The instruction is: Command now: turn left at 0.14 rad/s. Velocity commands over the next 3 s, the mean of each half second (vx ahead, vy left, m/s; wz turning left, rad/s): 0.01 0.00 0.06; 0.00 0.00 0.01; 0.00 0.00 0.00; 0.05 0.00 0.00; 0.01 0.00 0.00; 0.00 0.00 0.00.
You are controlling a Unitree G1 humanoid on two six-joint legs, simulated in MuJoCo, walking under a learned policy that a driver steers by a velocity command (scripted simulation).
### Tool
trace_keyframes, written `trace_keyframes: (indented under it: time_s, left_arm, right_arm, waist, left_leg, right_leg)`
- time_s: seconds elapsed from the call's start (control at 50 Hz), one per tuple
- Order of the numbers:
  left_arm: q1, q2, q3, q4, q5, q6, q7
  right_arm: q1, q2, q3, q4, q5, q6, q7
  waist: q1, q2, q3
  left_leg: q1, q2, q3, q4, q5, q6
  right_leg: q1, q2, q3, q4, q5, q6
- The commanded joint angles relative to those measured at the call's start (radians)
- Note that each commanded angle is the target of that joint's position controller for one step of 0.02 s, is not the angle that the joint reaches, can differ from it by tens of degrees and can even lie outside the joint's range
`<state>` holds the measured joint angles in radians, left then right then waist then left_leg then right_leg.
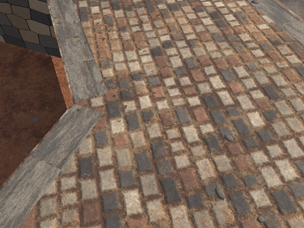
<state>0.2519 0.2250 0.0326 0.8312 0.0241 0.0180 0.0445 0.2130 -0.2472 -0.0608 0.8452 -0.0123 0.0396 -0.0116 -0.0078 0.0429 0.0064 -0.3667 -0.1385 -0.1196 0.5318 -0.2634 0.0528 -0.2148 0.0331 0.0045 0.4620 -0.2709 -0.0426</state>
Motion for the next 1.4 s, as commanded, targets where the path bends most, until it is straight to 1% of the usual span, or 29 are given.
trace_keyframes:
  time_s: [0.02,0.04,0.06,0.08,0.1,0.14,0.16,0.18,0.2,0.22,0.24,0.26,0.28,0.3,0.32,0.36,0.54,0.76,1.04,1.4]
  left_arm:
    - [-0.09,0.116,0.015,-0.07,0.002,-0.035,-0.003]
    - [-0.104,0.111,0.012,-0.065,0.0,-0.038,-0.003]
    - [-0.098,0.11,0.01,-0.056,-0.005,-0.041,-0.001]
    - [-0.087,0.108,0.009,-0.046,-0.007,-0.043,-0.001]
    - [-0.063,0.106,0.007,-0.032,-0.008,-0.042,-0.003]
    - [-0.005,0.116,0.008,0.001,-0.005,-0.039,-0.004]
    - [0.011,0.125,0.011,0.015,-0.005,-0.036,-0.004]
    - [0.013,0.135,0.014,0.027,-0.007,-0.033,-0.004]
    - [0.004,0.142,0.018,0.035,-0.01,-0.03,-0.004]
    - [0.003,0.134,0.017,0.038,-0.012,-0.032,-0.005]
    - [0.009,0.124,0.015,0.034,-0.013,-0.036,-0.011]
    - [0.04,0.106,0.015,0.046,-0.023,-0.037,-0.016]
    - [0.012,0.109,0.013,0.068,-0.02,-0.033,-0.012]
    - [-0.015,0.108,0.015,0.076,-0.018,-0.027,-0.009]
    - [-0.024,0.104,0.015,0.082,-0.015,-0.023,-0.01]
    - [-0.026,0.102,0.015,0.099,-0.011,-0.018,-0.014]
    - [-0.009,0.082,0.003,0.191,-0.012,-0.014,-0.015]
    - [0.033,0.059,-0.013,0.259,-0.013,-0.016,-0.012]
    - [0.078,0.025,-0.024,0.297,-0.013,-0.021,-0.007]
    - [0.109,0.0,-0.027,0.312,-0.014,-0.025,-0.002]
  right_arm:
    - [0.021,-0.102,-0.025,-0.03,-0.003,-0.015,0.001]
    - [0.039,-0.095,-0.024,-0.014,-0.001,-0.013,0.003]
    - [0.047,-0.089,-0.023,-0.002,-0.006,-0.009,0.005]
    - [0.057,-0.076,-0.017,0.011,-0.008,-0.006,0.004]
    - [0.047,-0.062,-0.01,0.02,-0.007,-0.005,0.0]
    - [0.004,-0.044,0.002,0.025,0.005,-0.005,-0.011]
    - [-0.001,-0.045,0.005,0.033,0.012,-0.006,-0.016]
    - [0.008,-0.046,0.007,0.045,0.017,-0.007,-0.021]
    - [0.027,-0.049,0.009,0.062,0.016,-0.011,-0.024]
    - [0.028,-0.073,0.006,0.073,0.009,-0.016,-0.028]
    - [0.032,-0.11,0.002,0.079,-0.002,-0.022,-0.031]
    - [0.012,-0.129,-0.002,0.103,0.006,-0.023,-0.028]
    - [0.01,-0.081,0.008,0.112,0.01,-0.026,-0.021]
    - [0.014,-0.061,0.016,0.124,0.007,-0.028,-0.02]
    - [0.012,-0.068,0.017,0.138,0.004,-0.028,-0.023]
    - [0.016,-0.077,0.018,0.163,0.003,-0.03,-0.029]
    - [0.02,-0.063,0.035,0.233,0.003,-0.037,-0.03]
    - [0.059,-0.033,0.051,0.285,0.003,-0.041,-0.03]
    - [0.111,0.001,0.061,0.311,0.004,-0.044,-0.032]
    - [0.155,0.028,0.064,0.319,0.004,-0.046,-0.037]
  waist:
    - [-0.036,-0.145,0.017]
    - [-0.047,-0.141,0.015]
    - [-0.047,-0.168,0.01]
    - [-0.041,-0.179,0.003]
    - [-0.025,-0.178,-0.003]
    - [0.015,-0.187,-0.02]
    - [0.023,-0.191,-0.03]
    - [0.015,-0.186,-0.036]
    - [0.0,-0.175,-0.04]
    - [0.004,-0.157,-0.049]
    - [0.018,-0.111,-0.073]
    - [0.055,-0.016,-0.04]
    - [0.018,-0.02,-0.026]
    - [0.008,-0.021,0.002]
    - [0.01,-0.009,0.01]
    - [0.013,0.004,0.025]
    - [0.015,-0.033,0.056]
    - [0.014,-0.038,0.064]
    - [0.014,-0.041,0.067]
    - [0.012,-0.043,0.069]
  left_leg:
    - [0.03,0.044,-0.009,0.246,-0.155,-0.03]
    - [0.046,0.045,0.0,0.274,-0.13,-0.04]
    - [0.042,0.056,0.01,0.279,-0.119,-0.048]
    - [0.039,0.063,0.026,0.248,-0.13,-0.059]
    - [0.043,0.073,0.046,0.19,-0.139,-0.069]
    - [0.066,0.087,0.078,0.066,-0.142,-0.074]
    - [0.088,0.088,0.089,0.002,-0.119,-0.072]
    - [0.126,0.092,0.095,-0.086,-0.045,-0.069]
    - [0.195,0.109,0.085,-0.192,0.091,-0.063]
    - [0.269,0.142,0.039,-0.233,0.188,-0.056]
    - [0.348,0.204,-0.019,-0.195,0.32,-0.048]
    - [0.32,0.215,-0.018,-0.128,0.388,-0.02]
    - [0.282,0.212,-0.021,-0.146,0.335,-0.014]
    - [0.253,0.208,-0.023,-0.17,0.286,-0.019]
    - [0.238,0.206,-0.026,-0.186,0.258,-0.019]
    - [0.227,0.204,-0.029,-0.202,0.236,-0.018]
    - [0.196,0.208,-0.038,-0.239,0.124,-0.007]
    - [0.174,0.202,-0.033,-0.244,0.083,-0.003]
    - [0.164,0.198,-0.022,-0.227,0.103,-0.005]
    - [0.17,0.199,-0.012,-0.206,0.143,-0.009]
  right_leg:
    - [-0.075,-0.325,0.302,-0.261,0.22,-0.181]
    - [-0.062,-0.274,0.231,-0.236,0.291,-0.156]
    - [-0.023,-0.246,0.188,-0.213,0.371,-0.143]
    - [0.027,-0.22,0.154,-0.181,0.455,-0.135]
    - [0.071,-0.209,0.138,-0.152,0.521,-0.131]
    - [0.149,-0.217,0.147,-0.1,0.639,-0.137]
    - [0.176,-0.22,0.157,-0.08,0.685,-0.134]
    - [0.184,-0.215,0.159,-0.062,0.708,-0.119]
    - [0.166,-0.207,0.157,-0.053,0.689,-0.093]
    - [0.129,-0.197,0.164,-0.057,0.611,-0.061]
    - [0.075,-0.175,0.155,-0.062,0.488,-0.035]
    - [0.054,-0.122,0.113,-0.116,0.362,-0.022]
    - [0.082,-0.107,0.094,-0.12,0.282,-0.014]
    - [0.084,-0.103,0.091,-0.116,0.242,-0.012]
    - [0.094,-0.107,0.092,-0.117,0.236,-0.014]
    - [0.09,-0.112,0.095,-0.119,0.225,-0.016]
    - [0.073,-0.107,0.095,-0.149,0.119,-0.003]
    - [0.049,-0.108,0.096,-0.15,0.085,0.002]
    - [0.034,-0.109,0.096,-0.141,0.095,0.0]
    - [0.04,-0.11,0.093,-0.131,0.137,-0.005]
